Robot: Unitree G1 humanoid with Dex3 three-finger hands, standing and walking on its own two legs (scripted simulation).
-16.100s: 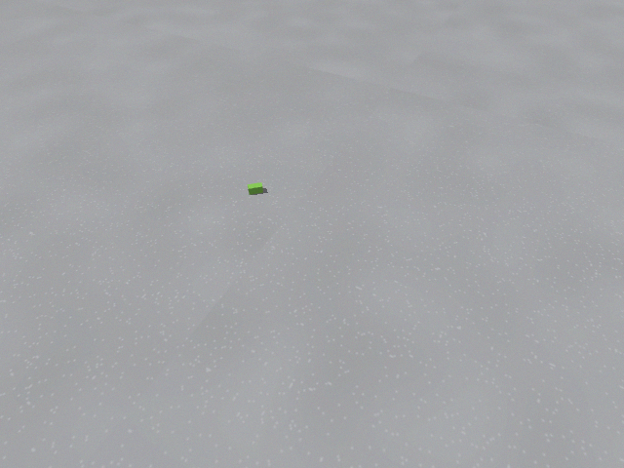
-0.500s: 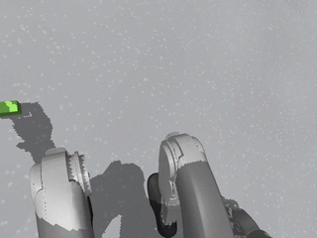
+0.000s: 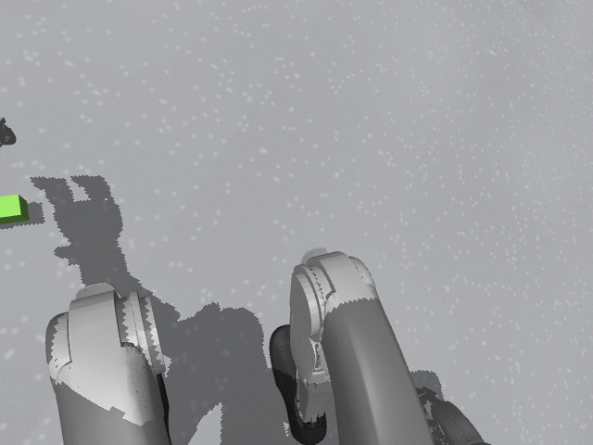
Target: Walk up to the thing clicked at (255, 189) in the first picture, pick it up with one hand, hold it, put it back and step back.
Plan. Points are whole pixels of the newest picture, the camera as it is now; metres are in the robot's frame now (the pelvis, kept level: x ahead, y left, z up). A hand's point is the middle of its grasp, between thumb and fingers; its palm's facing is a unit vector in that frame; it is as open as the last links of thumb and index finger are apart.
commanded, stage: approach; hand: left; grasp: from above
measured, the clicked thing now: out of the picture +0.45 +0.35 -0.30
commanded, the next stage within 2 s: close in in 0.26 s
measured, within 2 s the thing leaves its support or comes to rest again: neither
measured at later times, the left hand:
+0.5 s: hand out of the picture +0.42 +0.36 -0.18, palm faces -0.50 -0.14 -0.86, open 12.5 cm
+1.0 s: hand out of the picture +0.44 +0.34 -0.23, palm faces -0.42 -0.09 -0.90, open 13.3 cm
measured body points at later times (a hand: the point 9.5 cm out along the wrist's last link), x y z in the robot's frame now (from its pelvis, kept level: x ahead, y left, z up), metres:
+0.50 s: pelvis -0.01 +0.00 +0.00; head +0.24 +0.10 +0.36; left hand +0.44 +0.36 -0.13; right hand +0.07 -0.28 -0.09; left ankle +0.08 +0.13 -0.28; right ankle +0.10 -0.12 -0.28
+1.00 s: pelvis +0.00 +0.00 -0.02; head +0.26 +0.11 +0.33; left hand +0.46 +0.34 -0.18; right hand +0.06 -0.26 -0.09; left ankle +0.08 +0.13 -0.28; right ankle +0.10 -0.12 -0.28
